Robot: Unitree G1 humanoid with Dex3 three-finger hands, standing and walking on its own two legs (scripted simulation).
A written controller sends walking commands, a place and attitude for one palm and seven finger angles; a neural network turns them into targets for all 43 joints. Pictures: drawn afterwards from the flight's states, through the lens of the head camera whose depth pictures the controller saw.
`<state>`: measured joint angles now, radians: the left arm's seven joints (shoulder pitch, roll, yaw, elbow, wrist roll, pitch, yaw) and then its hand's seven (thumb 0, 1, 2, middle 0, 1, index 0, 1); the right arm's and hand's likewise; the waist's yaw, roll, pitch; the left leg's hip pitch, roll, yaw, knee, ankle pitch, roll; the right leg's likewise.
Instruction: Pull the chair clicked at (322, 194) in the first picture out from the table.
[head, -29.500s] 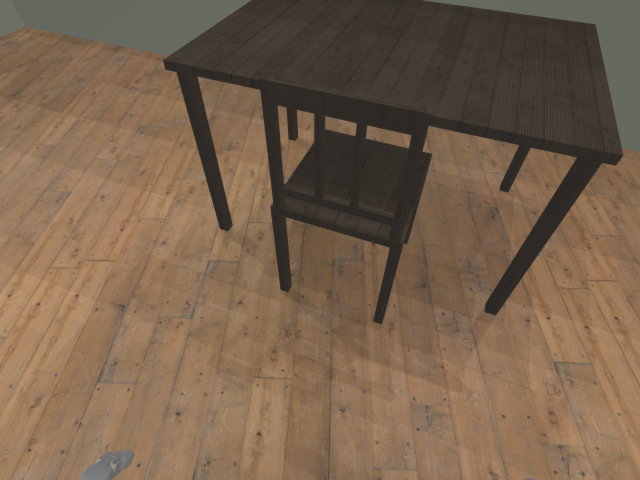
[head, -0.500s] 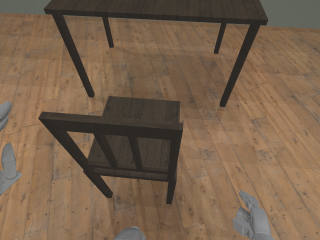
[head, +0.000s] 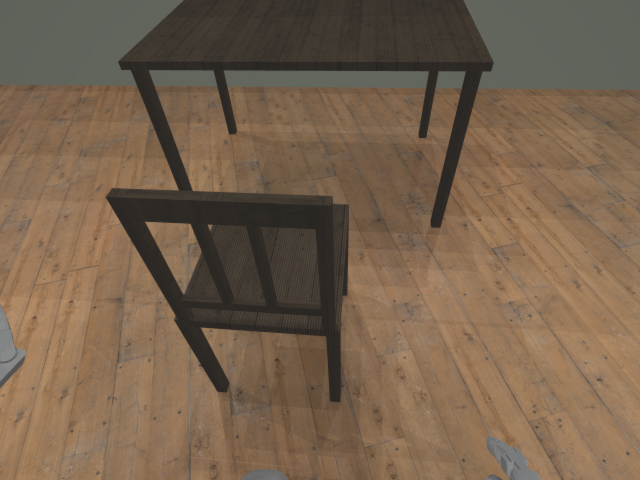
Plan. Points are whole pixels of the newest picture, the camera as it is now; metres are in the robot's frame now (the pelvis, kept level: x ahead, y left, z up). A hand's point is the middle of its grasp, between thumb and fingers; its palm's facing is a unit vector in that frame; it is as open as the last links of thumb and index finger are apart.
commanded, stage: stop stepping back and stand still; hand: left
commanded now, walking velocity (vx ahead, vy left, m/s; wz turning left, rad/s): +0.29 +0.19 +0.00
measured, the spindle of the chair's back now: (214, 264) +0.52 +0.25 -0.11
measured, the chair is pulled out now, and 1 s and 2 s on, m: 0.61 0.61 0.61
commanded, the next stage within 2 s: let the arm hang, fingers relaxed in 1.30 s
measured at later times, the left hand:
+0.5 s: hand out of the picture +0.11 +0.31 +0.17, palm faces +0.51 -0.70 -0.51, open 7.4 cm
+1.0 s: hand out of the picture +0.13 +0.31 +0.15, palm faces +0.40 -0.75 -0.53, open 7.4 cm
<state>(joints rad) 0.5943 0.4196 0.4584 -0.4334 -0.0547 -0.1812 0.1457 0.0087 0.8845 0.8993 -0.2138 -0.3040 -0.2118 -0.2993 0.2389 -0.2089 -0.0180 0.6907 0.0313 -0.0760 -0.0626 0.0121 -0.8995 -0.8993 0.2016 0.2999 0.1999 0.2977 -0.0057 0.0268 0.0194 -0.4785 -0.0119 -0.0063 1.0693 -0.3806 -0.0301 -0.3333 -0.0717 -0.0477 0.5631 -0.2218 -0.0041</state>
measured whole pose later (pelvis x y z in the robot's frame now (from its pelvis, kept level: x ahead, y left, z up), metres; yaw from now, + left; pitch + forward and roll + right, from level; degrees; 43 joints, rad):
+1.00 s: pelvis -0.06 +0.03 +0.01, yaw +3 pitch -1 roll -2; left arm 0.57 0.42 0.42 -0.36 -0.06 -0.19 0.13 0.01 0.89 0.90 -0.21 -0.30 -0.20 -0.30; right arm 0.21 -0.20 -0.01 0.65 0.04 -0.12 -0.04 0.01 -0.90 -0.90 0.20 0.30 0.20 0.30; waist -0.03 0.06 0.04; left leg -0.23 0.02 0.02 0.51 -0.28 0.03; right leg -0.19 -0.01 -0.09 0.41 -0.20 0.00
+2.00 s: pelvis -0.07 +0.00 +0.01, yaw +4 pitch -1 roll +0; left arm 0.33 0.22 -0.01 1.01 0.01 0.03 0.02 0.00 0.93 0.90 -0.20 -0.30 -0.20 -0.30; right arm 0.35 -0.19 0.00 1.01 -0.02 0.02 -0.01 0.00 -0.91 -0.90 0.20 0.30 0.19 0.30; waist 0.00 0.03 0.06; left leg -0.23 0.01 0.00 0.47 -0.23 0.00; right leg -0.22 -0.01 -0.12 0.45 -0.21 -0.03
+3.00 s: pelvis -0.06 +0.00 +0.01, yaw +3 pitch -1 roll +0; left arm 0.29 0.14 -0.01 1.07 0.01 0.00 0.04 0.01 0.92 0.90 -0.20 -0.30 -0.20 -0.30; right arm 0.32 -0.11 0.01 1.09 -0.01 -0.01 -0.03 0.00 -0.91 -0.90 0.20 0.30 0.19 0.30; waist 0.00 0.01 0.07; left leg -0.19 0.02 0.01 0.44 -0.23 -0.01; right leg -0.20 0.00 -0.10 0.44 -0.22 -0.04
